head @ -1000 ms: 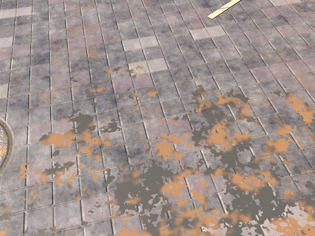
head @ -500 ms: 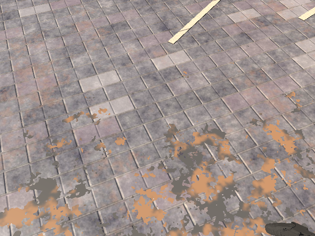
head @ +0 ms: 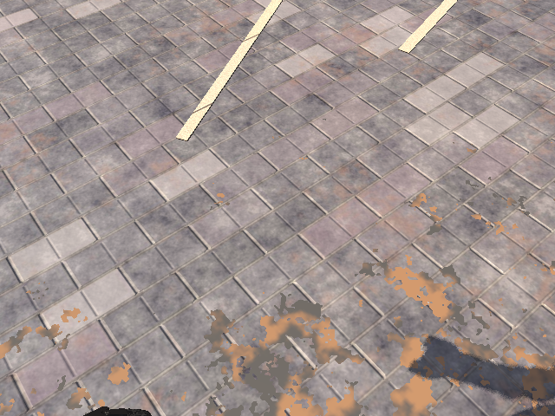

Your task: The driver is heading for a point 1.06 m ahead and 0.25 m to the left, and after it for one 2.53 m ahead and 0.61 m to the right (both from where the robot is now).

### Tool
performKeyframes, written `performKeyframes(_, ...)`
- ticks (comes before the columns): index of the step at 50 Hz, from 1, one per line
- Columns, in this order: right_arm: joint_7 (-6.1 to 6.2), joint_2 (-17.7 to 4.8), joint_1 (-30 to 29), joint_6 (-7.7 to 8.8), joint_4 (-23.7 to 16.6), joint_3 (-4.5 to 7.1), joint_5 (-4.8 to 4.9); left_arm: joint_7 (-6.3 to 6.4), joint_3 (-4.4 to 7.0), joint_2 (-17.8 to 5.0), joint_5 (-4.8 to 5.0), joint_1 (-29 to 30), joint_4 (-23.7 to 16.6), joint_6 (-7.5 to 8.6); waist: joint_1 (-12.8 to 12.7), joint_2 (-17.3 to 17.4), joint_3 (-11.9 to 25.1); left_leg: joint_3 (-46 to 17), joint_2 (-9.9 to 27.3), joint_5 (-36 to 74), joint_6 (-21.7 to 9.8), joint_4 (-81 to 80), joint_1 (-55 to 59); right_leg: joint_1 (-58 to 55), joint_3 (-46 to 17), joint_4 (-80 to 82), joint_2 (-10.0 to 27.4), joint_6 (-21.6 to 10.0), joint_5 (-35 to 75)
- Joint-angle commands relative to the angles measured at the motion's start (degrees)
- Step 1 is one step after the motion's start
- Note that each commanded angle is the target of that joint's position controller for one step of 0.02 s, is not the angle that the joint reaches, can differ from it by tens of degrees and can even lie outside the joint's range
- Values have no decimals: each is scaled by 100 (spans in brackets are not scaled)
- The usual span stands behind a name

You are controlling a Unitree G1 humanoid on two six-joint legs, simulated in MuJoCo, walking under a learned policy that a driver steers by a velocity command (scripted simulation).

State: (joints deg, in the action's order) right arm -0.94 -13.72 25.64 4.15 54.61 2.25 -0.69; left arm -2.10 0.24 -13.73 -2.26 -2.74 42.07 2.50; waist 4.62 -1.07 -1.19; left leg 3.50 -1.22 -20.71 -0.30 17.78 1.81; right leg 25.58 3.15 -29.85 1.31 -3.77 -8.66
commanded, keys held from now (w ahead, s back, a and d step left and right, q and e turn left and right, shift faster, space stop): w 1.00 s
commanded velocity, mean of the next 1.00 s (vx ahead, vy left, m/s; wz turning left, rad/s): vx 0.50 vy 0.00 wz -0.02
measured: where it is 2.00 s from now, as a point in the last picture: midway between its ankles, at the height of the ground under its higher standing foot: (244, 217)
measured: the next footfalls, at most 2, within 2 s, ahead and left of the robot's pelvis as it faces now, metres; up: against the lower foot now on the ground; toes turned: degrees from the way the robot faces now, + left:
right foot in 0.02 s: +0.15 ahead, -0.09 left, +0.00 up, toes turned -3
left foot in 0.54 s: +0.45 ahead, +0.10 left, +0.00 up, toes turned +5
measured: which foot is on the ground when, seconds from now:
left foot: down 0.00-0.02, up 0.04-0.52, down 0.54-1.00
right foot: up 0.00-0.00, down 0.02-0.54, up 0.56-1.00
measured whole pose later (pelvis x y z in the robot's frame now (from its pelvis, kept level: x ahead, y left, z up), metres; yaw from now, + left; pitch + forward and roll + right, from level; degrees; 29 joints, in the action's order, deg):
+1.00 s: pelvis +0.52 +0.02 +0.01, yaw +0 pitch +0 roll +2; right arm 0.1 -11.0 25.7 4.9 59.7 1.8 -0.9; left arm -1.8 1.5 -12.0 -1.5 -2.3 50.5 1.8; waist 3.5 -2.0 -2.6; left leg 4.8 -4.8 -15.8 -3.9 9.8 5.4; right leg 33.2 3.2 -35.7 4.4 -2.1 -1.8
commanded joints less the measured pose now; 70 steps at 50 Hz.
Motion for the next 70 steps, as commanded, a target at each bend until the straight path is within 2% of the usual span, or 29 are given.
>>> performKeyframes(1,42,-701,-197,25,-386,99,31,169,381,-1071,-176,-2160,307,169,-1264,-230,1132,-108,823,2961,-514,2688,-1522,-3089,-1020,578,782,-536,-699)
performKeyframes(2,22,-107,307,33,-591,-30,133,222,551,-1741,-155,-2513,382,128,-1071,-1634,1666,222,-156,-559,-277,4618,-3486,-4424,-3630,1222,2331,-1241,-1124)
performKeyframes(3,83,-813,-38,-26,-488,149,-44,217,518,-1428,87,-2291,384,63,-1096,-769,1314,-463,27,-864,-358,5184,-4055,-3973,-3941,1470,2199,-1273,-1277)
performKeyframes(4,48,-793,-390,-13,-581,172,-38,202,420,-1096,118,-1779,334,69,-861,-468,584,-584,316,-359,-417,5173,-4179,-3332,-3063,1486,1908,-1140,-971)
performKeyframes(5,13,-656,-543,6,-592,134,-2,172,345,-798,101,-1486,329,109,-712,-293,293,-583,485,27,-406,4877,-3960,-2736,-2476,1659,1630,-996,-353)
performKeyframes(7,-33,-519,-441,-113,-487,114,-97,183,273,-547,128,-1288,410,188,-421,-433,69,-517,657,302,-288,4443,-3438,-2066,-1678,1926,1184,-721,324)
performKeyframes(10,-112,-402,-596,-231,-491,107,-148,188,307,-637,179,-1558,624,299,-329,-304,36,-382,656,637,-148,4238,-3458,-1976,-1285,2138,1078,-816,1026)
performKeyframes(15,-144,-319,-1763,-246,-839,50,-130,180,311,-621,191,-1986,942,296,-521,-215,-313,-211,766,1557,33,3079,-4002,-2130,-841,2375,926,-828,1248)
performKeyframes(21,-118,-321,-2706,-201,-1142,-23,-84,216,322,-722,137,-2485,1308,279,-758,-247,-462,23,525,1918,-167,1824,-3698,-2684,-612,2185,1044,-738,1939)
performKeyframes(24,-80,-418,-2629,-150,-1172,15,-89,266,342,-807,102,-2418,1425,249,-615,-261,-434,86,354,1414,-421,1486,-3313,-3065,-557,1752,1189,-643,2877)
performKeyframes(26,-1,-543,-1632,-82,-854,108,-114,279,360,-889,98,-2241,1465,221,-145,-232,85,258,-10,1182,-645,1103,-1991,-3033,-340,509,1036,-481,4264)
performKeyframes(27,61,-740,-615,-20,-506,201,-186,276,326,-811,114,-2218,1449,210,235,-40,656,102,99,1296,-824,933,-625,-2451,-131,-693,767,-364,3823)
performKeyframes(28,134,-1305,301,13,-363,348,-323,252,217,-446,227,-2391,1232,224,416,742,1445,-1727,1597,662,-1236,778,1024,-936,164,-2630,300,-173,1652)
performKeyframes(29,94,-1616,348,-39,-306,428,-220,223,217,-227,279,-2882,1272,217,138,1661,1887,-4175,2638,657,-1837,-57,1754,567,-162,-4144,-692,-72,-2292)
performKeyframes(30,70,-1272,-261,-85,-371,366,-25,247,341,-683,146,-2312,1250,180,-17,714,1101,-3701,2290,152,-1618,-196,1057,1009,-762,-4426,-254,-177,-1874)
performKeyframes(31,54,-893,-823,-74,-469,266,6,205,343,-631,148,-1956,1145,214,-201,471,395,-2888,2090,280,-1470,-373,188,1029,-690,-4202,-11,-195,-1308)
performKeyframes(34,58,-385,-1126,31,-343,115,3,129,295,-333,24,-1943,1225,82,-600,530,-36,-1584,1440,1391,-1086,-824,-1003,306,-557,-3466,357,-47,-744)
performKeyframes(42,64,-501,-245,148,118,117,32,21,251,-207,51,-425,761,-46,-415,403,-421,-768,1136,2320,-1132,-1232,-759,1163,-154,-1871,527,323,489)
performKeyframes(49,143,-559,311,114,411,111,-40,45,190,-206,88,572,413,14,-156,482,-520,-570,1337,3316,-1090,-915,161,977,72,-482,247,124,700)
performKeyframes(52,198,-658,136,83,450,144,-78,83,250,-319,85,283,441,86,-395,526,-382,-469,1451,4641,-969,-286,469,359,152,-140,10,-142,66)
performKeyframes(54,181,-657,-17,49,446,133,-55,177,381,-515,33,-1182,910,192,-1025,327,356,-316,1150,5333,-791,1421,35,-1548,219,401,-263,-383,118)
performKeyframes(55,154,-481,-64,64,267,67,9,258,511,-949,-115,-2259,1136,253,-1372,-126,1093,-168,856,3716,-682,3023,-1122,-3140,-882,485,782,-659,-284)
performKeyframes(56,114,148,665,50,174,-50,233,251,657,-1518,-157,-2536,1165,222,-1055,-1473,1809,145,-223,-530,-437,5097,-3163,-4585,-3576,1105,2472,-1353,-793)
performKeyframes(57,169,-548,299,-1,272,138,69,214,601,-1185,49,-2089,1075,147,-1012,-475,1503,-666,-12,-737,-544,5578,-3537,-4000,-3771,1417,2294,-1208,-1123)
performKeyframes(58,144,-539,-116,7,150,175,60,206,492,-820,93,-1459,976,151,-771,-257,666,-730,258,-197,-576,5482,-3633,-3159,-2814,1566,2083,-1010,-1068)
performKeyframes(59,121,-380,-296,13,135,149,57,187,413,-499,85,-1161,956,198,-654,-90,244,-706,469,186,-565,5210,-3484,-2500,-2157,1817,1833,-825,-620)
performKeyframes(61,52,-220,-266,-130,178,159,-79,244,333,-229,112,-1065,1060,277,-405,-293,-47,-663,650,473,-476,4858,-3101,-1830,-1208,2051,1417,-475,-20)
performKeyframes(65,-62,-52,-655,-338,10,177,-97,273,361,-356,163,-1478,1231,443,-305,-241,-149,-519,723,968,-356,4675,-3462,-1812,-393,2227,1331,-408,758)
performKeyframes(70,-152,-24,-1698,-359,-395,137,-75,306,335,-312,132,-1844,1356,446,-449,-224,-441,-266,729,1890,-254,3533,-4038,-2045,347,2306,1165,-338,1278)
